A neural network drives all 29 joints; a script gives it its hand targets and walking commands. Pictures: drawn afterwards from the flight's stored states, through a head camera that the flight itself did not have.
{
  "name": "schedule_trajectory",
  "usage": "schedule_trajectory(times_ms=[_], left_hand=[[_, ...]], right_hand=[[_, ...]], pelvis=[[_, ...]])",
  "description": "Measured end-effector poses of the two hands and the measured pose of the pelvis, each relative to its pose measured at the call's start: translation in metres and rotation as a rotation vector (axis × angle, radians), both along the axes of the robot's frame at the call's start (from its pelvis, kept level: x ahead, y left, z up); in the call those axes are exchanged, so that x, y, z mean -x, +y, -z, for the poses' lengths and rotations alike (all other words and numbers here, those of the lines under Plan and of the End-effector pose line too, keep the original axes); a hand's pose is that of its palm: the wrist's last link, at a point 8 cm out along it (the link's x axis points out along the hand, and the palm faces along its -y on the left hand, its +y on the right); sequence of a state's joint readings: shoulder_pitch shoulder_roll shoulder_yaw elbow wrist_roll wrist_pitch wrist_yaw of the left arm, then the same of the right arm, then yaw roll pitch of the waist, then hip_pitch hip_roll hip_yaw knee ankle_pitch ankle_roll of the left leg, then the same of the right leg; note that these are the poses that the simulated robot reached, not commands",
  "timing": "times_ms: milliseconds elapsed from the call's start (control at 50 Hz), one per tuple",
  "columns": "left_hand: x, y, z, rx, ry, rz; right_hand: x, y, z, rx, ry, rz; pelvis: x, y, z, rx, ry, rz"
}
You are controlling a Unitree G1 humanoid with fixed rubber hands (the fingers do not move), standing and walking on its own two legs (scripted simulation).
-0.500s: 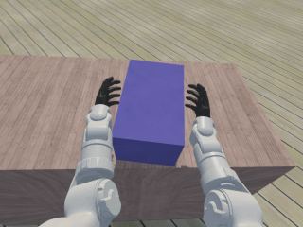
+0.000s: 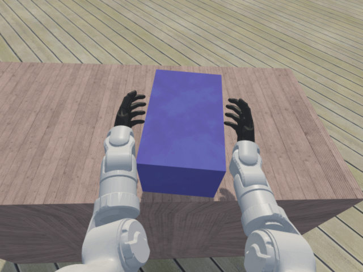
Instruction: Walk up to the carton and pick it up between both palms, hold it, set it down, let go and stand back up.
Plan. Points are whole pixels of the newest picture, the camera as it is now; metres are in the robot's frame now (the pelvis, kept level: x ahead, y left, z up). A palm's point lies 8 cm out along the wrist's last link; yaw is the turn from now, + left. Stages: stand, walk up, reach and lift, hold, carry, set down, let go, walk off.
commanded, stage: set down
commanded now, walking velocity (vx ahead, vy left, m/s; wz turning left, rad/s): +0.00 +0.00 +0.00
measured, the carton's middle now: (183, 130) +0.43 +0.06 +0.03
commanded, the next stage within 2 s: none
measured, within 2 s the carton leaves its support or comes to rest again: neither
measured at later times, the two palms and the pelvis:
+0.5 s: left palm (124, 125) +0.38 +0.19 +0.09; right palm (242, 136) +0.39 -0.08 +0.09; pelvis +0.00 +0.00 +0.00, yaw +0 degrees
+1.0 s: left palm (123, 123) +0.39 +0.19 +0.09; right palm (242, 136) +0.39 -0.08 +0.08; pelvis +0.00 +0.00 +0.00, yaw -1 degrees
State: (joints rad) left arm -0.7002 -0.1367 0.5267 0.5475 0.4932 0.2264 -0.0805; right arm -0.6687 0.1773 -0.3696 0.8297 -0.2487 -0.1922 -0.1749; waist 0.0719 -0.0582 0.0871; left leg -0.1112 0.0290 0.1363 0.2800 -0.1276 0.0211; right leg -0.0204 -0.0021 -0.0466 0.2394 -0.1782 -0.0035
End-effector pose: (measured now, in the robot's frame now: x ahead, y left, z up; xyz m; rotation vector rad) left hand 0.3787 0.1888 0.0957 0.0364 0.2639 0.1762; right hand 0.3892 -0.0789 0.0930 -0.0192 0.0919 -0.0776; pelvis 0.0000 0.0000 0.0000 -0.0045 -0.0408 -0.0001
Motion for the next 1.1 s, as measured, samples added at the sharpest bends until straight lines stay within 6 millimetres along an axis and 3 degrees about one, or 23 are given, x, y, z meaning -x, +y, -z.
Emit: schedule_trajectory(times_ms=[1100], left_hand=[[-0.009, 0.007, 0.008, -0.011, -0.062, 0.018]], right_hand=[[-0.008, -0.001, 0.014, 0.057, 0.008, -0.063]], pelvis=[[-0.002, 0.006, 0.0, 0.001, 0.034, 0.018]])
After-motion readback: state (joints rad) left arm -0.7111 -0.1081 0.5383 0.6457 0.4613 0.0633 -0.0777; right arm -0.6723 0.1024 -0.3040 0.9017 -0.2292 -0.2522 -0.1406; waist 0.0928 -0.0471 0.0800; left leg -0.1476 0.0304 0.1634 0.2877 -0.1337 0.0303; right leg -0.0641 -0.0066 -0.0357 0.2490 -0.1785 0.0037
